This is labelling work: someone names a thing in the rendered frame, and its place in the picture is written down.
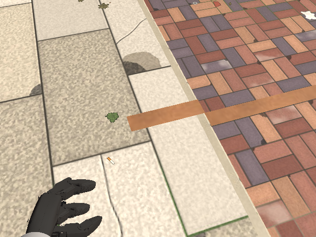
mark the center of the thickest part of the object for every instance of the robot left hand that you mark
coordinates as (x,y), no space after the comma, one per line
(51,209)

